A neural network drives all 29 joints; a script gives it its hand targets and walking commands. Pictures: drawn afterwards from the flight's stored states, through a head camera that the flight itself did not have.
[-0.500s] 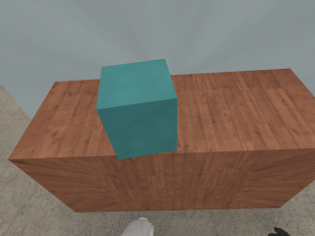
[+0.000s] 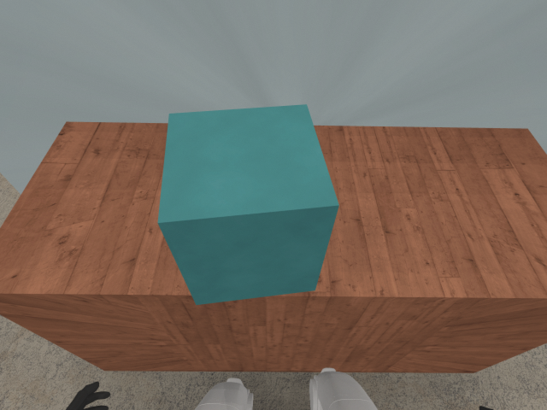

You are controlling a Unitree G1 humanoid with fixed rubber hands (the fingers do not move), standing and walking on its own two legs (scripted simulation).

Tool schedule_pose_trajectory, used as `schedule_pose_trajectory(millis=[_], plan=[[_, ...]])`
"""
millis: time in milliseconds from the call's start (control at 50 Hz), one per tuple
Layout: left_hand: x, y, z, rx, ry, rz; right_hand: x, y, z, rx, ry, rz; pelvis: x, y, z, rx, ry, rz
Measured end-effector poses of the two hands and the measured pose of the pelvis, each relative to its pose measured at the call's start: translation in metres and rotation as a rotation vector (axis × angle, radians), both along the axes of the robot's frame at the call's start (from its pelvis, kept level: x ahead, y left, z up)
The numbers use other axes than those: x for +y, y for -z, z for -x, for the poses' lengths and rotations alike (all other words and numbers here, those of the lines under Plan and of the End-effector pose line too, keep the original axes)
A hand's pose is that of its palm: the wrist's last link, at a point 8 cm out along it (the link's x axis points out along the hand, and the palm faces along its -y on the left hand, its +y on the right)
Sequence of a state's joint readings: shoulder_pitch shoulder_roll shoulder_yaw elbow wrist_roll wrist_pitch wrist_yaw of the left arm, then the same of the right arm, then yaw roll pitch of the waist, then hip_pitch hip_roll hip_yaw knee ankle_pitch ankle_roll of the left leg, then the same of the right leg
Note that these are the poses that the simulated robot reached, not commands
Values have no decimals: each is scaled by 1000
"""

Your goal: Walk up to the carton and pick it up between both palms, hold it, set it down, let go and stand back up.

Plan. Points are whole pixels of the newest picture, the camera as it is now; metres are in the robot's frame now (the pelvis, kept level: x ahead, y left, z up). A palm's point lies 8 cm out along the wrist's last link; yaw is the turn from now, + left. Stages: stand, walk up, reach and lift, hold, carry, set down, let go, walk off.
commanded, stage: walk up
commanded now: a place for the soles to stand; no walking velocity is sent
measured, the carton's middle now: (248, 209) +0.41 +0.06 +0.04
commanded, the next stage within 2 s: none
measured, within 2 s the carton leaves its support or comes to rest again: neither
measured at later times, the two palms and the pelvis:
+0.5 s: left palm out of the picture +0.02 +0.30 -0.04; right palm out of the picture +0.00 -0.33 -0.13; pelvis -0.07 -0.03 +0.02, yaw +1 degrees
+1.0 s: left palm out of the picture +0.00 +0.30 -0.13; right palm out of the picture -0.01 -0.33 -0.07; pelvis -0.05 -0.01 +0.01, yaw +2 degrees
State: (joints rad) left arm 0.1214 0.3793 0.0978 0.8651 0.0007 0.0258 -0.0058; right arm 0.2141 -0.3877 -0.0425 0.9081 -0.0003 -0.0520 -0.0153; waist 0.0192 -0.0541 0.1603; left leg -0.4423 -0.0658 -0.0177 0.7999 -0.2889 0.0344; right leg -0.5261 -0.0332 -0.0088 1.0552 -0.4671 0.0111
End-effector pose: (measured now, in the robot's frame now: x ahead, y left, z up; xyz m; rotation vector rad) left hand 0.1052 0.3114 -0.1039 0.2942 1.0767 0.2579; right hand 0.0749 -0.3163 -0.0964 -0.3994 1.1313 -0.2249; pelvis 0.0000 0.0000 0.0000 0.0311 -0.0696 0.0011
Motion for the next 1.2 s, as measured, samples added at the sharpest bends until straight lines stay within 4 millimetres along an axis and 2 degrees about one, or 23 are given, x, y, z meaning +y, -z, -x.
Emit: schedule_pose_trajectory(millis=[120,200,340,440,580,700,760,880,1000,1040,1100,1200], plan=[[-24,-5,27,50,2,-47,-20,20,-10,-40,-4,-49,-28,5,19,11,11,-24],[-31,-24,48,61,-10,-86,-26,24,-6,-44,-12,-87,-41,-2,32,-3,2,-48],[-29,-56,72,50,-15,-145,-22,32,28,19,-9,-139,-46,-16,54,10,-8,-51],[-22,-63,86,44,-28,-152,-17,33,59,84,5,-143,-41,-21,63,1,-16,-38],[-6,-52,93,4,-39,-114,-7,24,90,118,17,-102,-23,-18,71,-12,-28,-7],[10,-18,97,-12,-62,-34,4,13,114,126,29,-31,1,-6,76,-37,-40,22],[11,-7,97,-9,-70,8,5,-1,125,138,43,6,7,-8,74,-39,-43,25],[1,17,101,43,-76,75,-3,-23,113,104,36,67,7,-9,68,-27,-42,25],[-15,28,105,119,-89,89,-17,-25,87,91,27,77,-6,-7,52,-4,-39,7],[-20,26,100,125,-87,77,-22,-21,77,85,22,64,-12,-7,47,4,-38,3],[-23,10,94,107,-84,47,-22,-17,55,62,8,30,-19,-12,40,8,-38,12],[-16,-14,88,69,-86,-12,-13,-7,15,-20,-19,-28,-21,-17,33,-12,-42,3]])
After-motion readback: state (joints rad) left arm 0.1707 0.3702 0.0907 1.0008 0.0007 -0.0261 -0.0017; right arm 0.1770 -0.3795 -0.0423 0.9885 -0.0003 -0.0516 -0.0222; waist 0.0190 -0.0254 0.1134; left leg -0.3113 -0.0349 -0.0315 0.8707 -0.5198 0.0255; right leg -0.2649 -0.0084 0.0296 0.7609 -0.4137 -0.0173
